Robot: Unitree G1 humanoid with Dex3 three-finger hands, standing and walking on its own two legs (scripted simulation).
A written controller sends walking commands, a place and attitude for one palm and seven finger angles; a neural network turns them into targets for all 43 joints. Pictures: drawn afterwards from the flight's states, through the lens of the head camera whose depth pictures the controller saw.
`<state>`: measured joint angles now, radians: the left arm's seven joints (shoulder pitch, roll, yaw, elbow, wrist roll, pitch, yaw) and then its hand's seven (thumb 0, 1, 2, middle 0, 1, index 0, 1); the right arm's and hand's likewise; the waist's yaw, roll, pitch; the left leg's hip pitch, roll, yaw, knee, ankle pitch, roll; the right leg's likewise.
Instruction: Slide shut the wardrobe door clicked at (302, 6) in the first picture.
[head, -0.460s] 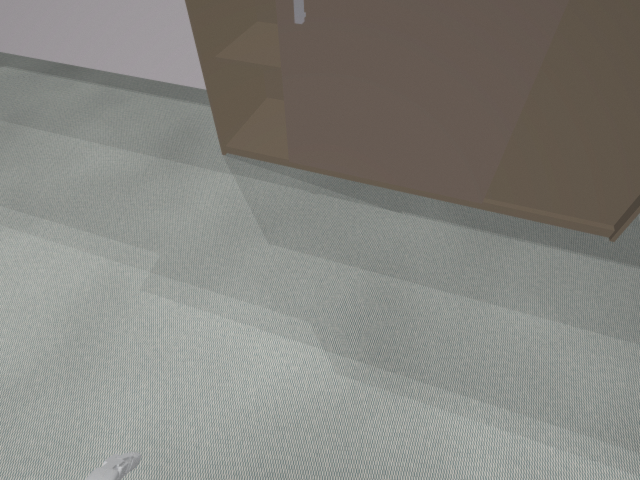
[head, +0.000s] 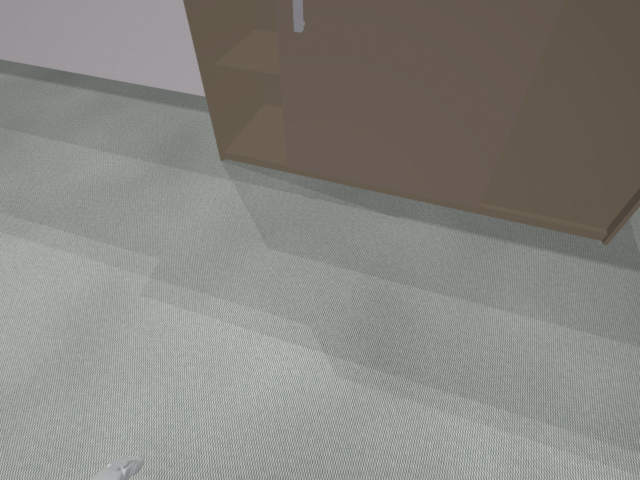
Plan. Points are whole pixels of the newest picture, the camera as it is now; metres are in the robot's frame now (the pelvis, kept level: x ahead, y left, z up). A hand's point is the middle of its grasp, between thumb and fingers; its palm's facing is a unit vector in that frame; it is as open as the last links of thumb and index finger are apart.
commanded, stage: stand and wait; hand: right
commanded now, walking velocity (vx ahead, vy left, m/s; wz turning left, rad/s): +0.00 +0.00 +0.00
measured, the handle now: out of the picture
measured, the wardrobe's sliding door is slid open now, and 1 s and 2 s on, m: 0.36 0.36 0.36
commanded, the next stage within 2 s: look at it before walking up in 0.56 s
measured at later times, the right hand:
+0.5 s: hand out of the picture +0.06 -0.23 -0.15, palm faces -0.03 +0.94 -0.33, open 7.4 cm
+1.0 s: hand out of the picture +0.04 -0.23 -0.16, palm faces -0.03 +0.95 -0.32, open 7.4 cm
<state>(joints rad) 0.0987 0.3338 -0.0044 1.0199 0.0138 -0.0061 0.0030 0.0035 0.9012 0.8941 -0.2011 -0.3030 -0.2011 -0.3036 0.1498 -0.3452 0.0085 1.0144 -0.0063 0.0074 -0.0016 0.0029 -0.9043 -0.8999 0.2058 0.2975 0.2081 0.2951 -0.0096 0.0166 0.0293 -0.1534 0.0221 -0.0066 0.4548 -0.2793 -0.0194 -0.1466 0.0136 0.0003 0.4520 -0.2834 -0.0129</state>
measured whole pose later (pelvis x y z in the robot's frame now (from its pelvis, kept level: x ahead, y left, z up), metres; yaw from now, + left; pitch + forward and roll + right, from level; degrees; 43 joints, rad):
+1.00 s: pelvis -0.03 +0.01 +0.01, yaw +0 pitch -2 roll +0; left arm 0.13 0.33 -0.01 1.11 0.01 -0.01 0.00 0.00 0.90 0.89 -0.20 -0.30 -0.20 -0.30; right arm 0.15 -0.34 0.01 1.09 -0.01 -0.01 0.01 0.00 -0.90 -0.90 0.21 0.30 0.21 0.29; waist -0.01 0.01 0.03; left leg -0.15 0.00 -0.01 0.38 -0.20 0.00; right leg -0.15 -0.01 0.00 0.38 -0.21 0.01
